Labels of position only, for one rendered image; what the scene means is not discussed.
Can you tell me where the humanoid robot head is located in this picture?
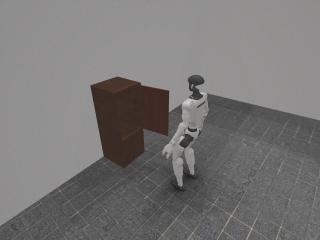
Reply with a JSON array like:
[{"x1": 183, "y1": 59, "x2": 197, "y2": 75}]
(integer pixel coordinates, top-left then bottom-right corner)
[{"x1": 188, "y1": 75, "x2": 205, "y2": 100}]

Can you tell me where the right robot forearm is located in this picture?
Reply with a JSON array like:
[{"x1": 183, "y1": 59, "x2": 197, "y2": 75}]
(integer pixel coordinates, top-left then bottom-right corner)
[{"x1": 200, "y1": 112, "x2": 208, "y2": 125}]

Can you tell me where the right robot upper arm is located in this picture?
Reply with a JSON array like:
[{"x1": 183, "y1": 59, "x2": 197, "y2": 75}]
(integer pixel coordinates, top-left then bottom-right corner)
[{"x1": 200, "y1": 92, "x2": 209, "y2": 114}]

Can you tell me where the left robot upper arm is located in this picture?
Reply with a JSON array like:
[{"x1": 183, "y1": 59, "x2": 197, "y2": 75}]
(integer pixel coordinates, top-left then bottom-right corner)
[{"x1": 181, "y1": 99, "x2": 193, "y2": 130}]

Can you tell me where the cupboard door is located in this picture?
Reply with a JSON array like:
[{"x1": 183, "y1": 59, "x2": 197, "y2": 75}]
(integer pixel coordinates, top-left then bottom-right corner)
[{"x1": 140, "y1": 85, "x2": 169, "y2": 136}]

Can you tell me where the left robot forearm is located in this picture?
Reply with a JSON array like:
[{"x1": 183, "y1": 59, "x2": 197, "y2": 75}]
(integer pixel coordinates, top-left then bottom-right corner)
[{"x1": 169, "y1": 123, "x2": 185, "y2": 147}]

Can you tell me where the left robot hand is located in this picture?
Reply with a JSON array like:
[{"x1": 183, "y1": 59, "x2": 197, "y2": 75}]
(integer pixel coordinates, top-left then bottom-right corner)
[{"x1": 162, "y1": 144, "x2": 174, "y2": 159}]

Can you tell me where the right robot hand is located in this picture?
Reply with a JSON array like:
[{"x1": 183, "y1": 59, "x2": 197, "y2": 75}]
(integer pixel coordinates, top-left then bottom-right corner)
[{"x1": 197, "y1": 124, "x2": 203, "y2": 131}]

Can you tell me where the robot left thigh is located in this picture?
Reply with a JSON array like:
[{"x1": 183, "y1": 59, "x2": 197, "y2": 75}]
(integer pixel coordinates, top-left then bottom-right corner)
[{"x1": 172, "y1": 135, "x2": 191, "y2": 167}]

